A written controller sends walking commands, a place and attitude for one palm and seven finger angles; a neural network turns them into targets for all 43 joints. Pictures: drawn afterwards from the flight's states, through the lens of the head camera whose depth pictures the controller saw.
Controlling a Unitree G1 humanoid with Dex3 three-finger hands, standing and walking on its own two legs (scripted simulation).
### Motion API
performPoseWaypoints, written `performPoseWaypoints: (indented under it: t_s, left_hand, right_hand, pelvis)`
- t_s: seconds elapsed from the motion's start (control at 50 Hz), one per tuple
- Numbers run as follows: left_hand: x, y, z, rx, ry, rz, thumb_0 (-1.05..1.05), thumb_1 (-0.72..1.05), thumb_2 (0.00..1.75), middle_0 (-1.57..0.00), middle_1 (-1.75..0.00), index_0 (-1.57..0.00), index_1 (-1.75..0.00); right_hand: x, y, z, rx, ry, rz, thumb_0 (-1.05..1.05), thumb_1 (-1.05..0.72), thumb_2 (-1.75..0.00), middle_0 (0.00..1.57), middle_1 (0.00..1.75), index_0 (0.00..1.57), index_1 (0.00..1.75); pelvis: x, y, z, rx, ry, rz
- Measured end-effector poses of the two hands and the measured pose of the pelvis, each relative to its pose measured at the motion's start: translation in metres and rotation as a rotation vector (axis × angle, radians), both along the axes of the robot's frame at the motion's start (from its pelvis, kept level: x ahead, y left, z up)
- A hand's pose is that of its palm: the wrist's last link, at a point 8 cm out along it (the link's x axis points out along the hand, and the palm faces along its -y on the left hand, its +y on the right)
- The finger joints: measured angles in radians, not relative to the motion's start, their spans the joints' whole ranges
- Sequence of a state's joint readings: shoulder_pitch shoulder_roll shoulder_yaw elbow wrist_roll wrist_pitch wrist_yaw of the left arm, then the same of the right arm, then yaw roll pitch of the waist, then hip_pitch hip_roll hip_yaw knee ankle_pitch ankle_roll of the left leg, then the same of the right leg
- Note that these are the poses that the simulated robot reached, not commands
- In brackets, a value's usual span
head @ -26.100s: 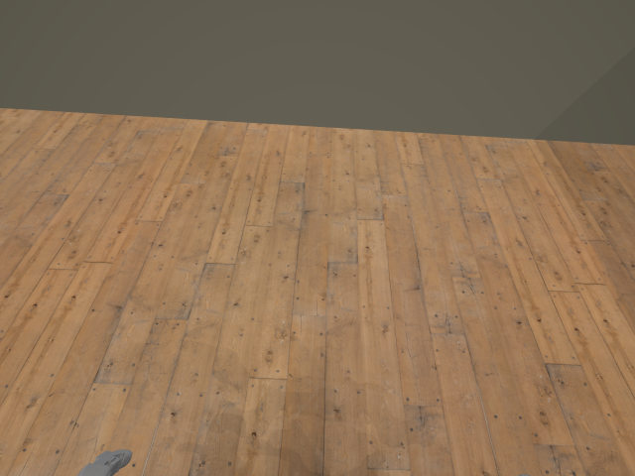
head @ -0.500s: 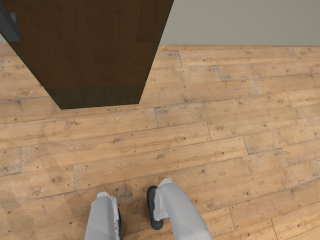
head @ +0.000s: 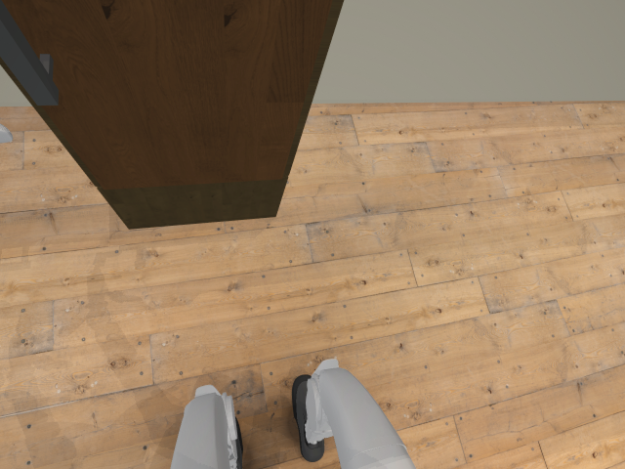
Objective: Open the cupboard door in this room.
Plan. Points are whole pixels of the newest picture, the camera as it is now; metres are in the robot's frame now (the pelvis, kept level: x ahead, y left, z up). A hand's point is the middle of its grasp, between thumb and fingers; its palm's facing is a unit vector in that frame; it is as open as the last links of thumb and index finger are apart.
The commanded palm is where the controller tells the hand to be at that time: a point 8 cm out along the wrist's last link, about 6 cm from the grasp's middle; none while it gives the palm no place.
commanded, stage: slide the fingers in behind the handle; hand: left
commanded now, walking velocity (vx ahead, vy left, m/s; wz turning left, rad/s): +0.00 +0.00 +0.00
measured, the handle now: (16, 33) +0.59 +0.25 +0.06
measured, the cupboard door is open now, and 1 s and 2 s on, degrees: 0 0 0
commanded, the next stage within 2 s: close the thumb around the handle in 1.64 s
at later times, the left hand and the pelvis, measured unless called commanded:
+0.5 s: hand out of the picture +0.54 +0.26 +0.06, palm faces +0.04 -1.00 -0.03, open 14.0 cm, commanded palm +0.53 +0.29 +0.06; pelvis -0.01 -0.01 +0.00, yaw +0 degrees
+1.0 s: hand (19, 72) +0.54 +0.24 +0.06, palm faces +0.05 -1.00 -0.04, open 13.9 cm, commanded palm +0.53 +0.26 +0.06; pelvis +0.00 -0.01 +0.00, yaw +1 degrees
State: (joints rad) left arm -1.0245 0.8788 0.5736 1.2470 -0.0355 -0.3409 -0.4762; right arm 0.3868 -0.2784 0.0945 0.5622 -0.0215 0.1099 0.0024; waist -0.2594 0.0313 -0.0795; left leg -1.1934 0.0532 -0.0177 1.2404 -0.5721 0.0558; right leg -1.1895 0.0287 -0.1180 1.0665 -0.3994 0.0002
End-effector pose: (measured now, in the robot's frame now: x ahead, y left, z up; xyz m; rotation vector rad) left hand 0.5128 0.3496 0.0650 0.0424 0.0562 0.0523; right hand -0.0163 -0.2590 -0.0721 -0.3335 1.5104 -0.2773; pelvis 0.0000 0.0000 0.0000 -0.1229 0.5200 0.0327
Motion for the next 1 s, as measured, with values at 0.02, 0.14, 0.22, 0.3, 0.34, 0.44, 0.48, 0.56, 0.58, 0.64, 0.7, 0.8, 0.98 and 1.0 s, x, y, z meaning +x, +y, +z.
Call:
performPoseWaypoints:
  t_s: [0.02, 0.14, 0.22, 0.3, 0.34, 0.44, 0.48, 0.56, 0.58, 0.64, 0.7, 0.8, 0.98, 1.0]
  left_hand:
    - [-0.001, 0.000, 0.000, -0.002, -0.002, -0.001, -0.02, -0.50, 0.30, -0.30, -1.20, -0.30, -1.20]
    - [-0.006, -0.001, 0.003, -0.010, -0.020, -0.008, -0.02, -0.50, 0.30, -0.30, -1.20, -0.30, -1.20]
    - [-0.007, -0.009, 0.004, -0.012, -0.018, -0.026, -0.02, -0.50, 0.30, -0.30, -1.20, -0.30, -1.20]
    - [-0.006, -0.020, 0.001, -0.036, -0.004, -0.028, -0.02, -0.50, 0.30, -0.30, -1.20, -0.30, -1.20]
    - [-0.004, -0.024, 0.000, -0.038, 0.003, -0.024, -0.02, -0.50, 0.30, -0.30, -1.20, -0.30, -1.20]
    - [0.000, -0.032, 0.001, -0.007, -0.015, -0.014, -0.02, -0.50, 0.30, -0.30, -1.20, -0.30, -1.20]
    - [0.001, -0.035, 0.002, -0.007, -0.021, -0.014, -0.02, -0.50, 0.30, -0.30, -1.20, -0.30, -1.20]
    - [0.002, -0.036, 0.002, -0.018, -0.017, -0.004, -0.02, -0.50, 0.30, -0.30, -1.20, -0.31, -1.21]
    - [0.002, -0.036, 0.002, -0.014, -0.014, -0.003, -0.02, -0.50, 0.30, -0.30, -1.20, -0.31, -1.22]
    - [0.002, -0.038, 0.002, -0.002, -0.008, -0.003, -0.02, -0.50, 0.30, -0.30, -1.20, -0.31, -1.22]
    - [0.002, -0.041, 0.001, -0.007, -0.008, -0.006, -0.02, -0.50, 0.30, -0.30, -1.20, -0.31, -1.22]
    - [0.003, -0.050, -0.002, -0.024, -0.013, -0.013, -0.02, -0.50, 0.30, -0.30, -1.20, -0.30, -1.22]
    - [0.003, -0.054, -0.002, -0.009, -0.010, 0.004, -0.02, -0.50, 0.30, -0.30, -1.20, -0.31, -1.23]
    - [0.003, -0.056, -0.002, -0.001, -0.007, -0.004, -0.02, -0.50, 0.30, -0.30, -1.20, -0.31, -1.23]
  right_hand:
    - [-0.001, 0.000, 0.000, 0.001, 0.003, 0.000, 0.00, -0.91, -0.89, 0.21, 0.30, 0.21, 0.30]
    - [-0.003, -0.002, -0.001, 0.004, 0.014, 0.002, 0.00, -0.91, -0.89, 0.21, 0.30, 0.21, 0.30]
    - [-0.004, -0.003, -0.002, 0.008, 0.015, 0.007, 0.00, -0.91, -0.89, 0.21, 0.30, 0.21, 0.30]
    - [-0.003, -0.005, -0.001, 0.004, -0.002, 0.009, 0.00, -0.91, -0.89, 0.21, 0.30, 0.21, 0.30]
    - [-0.002, -0.005, -0.001, 0.001, -0.014, 0.010, 0.00, -0.91, -0.89, 0.21, 0.30, 0.21, 0.30]
    - [-0.004, -0.006, -0.003, 0.004, -0.026, 0.004, 0.00, -0.91, -0.89, 0.20, 0.30, 0.21, 0.30]
    - [-0.006, -0.005, -0.005, 0.011, -0.022, 0.000, 0.00, -0.91, -0.89, 0.20, 0.30, 0.20, 0.30]
    - [-0.010, -0.004, -0.007, 0.023, -0.009, -0.004, 0.00, -0.91, -0.89, 0.20, 0.30, 0.20, 0.30]
    - [-0.011, -0.003, -0.008, 0.026, -0.006, -0.005, 0.00, -0.91, -0.89, 0.20, 0.30, 0.20, 0.30]
    - [-0.012, -0.002, -0.009, 0.033, 0.003, -0.006, 0.00, -0.91, -0.89, 0.20, 0.30, 0.21, 0.30]
    - [-0.013, -0.002, -0.009, 0.037, 0.013, -0.004, 0.00, -0.91, -0.89, 0.21, 0.30, 0.21, 0.30]
    - [-0.010, -0.005, -0.008, 0.033, 0.011, -0.005, 0.00, -0.91, -0.89, 0.21, 0.30, 0.21, 0.30]
    - [-0.003, -0.009, -0.005, 0.027, -0.006, 0.007, 0.00, -0.91, -0.89, 0.20, 0.30, 0.20, 0.30]
    - [-0.002, -0.009, -0.006, 0.028, -0.006, 0.009, 0.00, -0.91, -0.89, 0.20, 0.30, 0.20, 0.30]
  pelvis:
    - [0.000, 0.000, 0.000, 0.000, 0.000, 0.000]
    - [-0.002, -0.002, 0.000, 0.001, -0.001, 0.003]
    - [-0.003, -0.003, 0.001, 0.002, -0.006, 0.009]
    - [-0.005, -0.004, 0.001, 0.004, -0.012, 0.011]
    - [-0.006, -0.005, 0.000, 0.005, -0.014, 0.010]
    - [-0.007, -0.005, -0.001, 0.009, -0.013, 0.003]
    - [-0.007, -0.005, -0.001, 0.011, -0.014, 0.000]
    - [-0.008, -0.006, -0.002, 0.013, -0.013, 0.000]
    - [-0.008, -0.007, -0.002, 0.014, -0.012, 0.000]
    - [-0.008, -0.007, -0.002, 0.016, -0.009, 0.001]
    - [-0.007, -0.008, -0.001, 0.017, -0.007, 0.003]
    - [-0.005, -0.009, 0.000, 0.017, -0.008, 0.006]
    - [-0.002, -0.010, 0.001, 0.018, -0.015, 0.010]
    - [-0.002, -0.010, 0.002, 0.019, -0.015, 0.011]
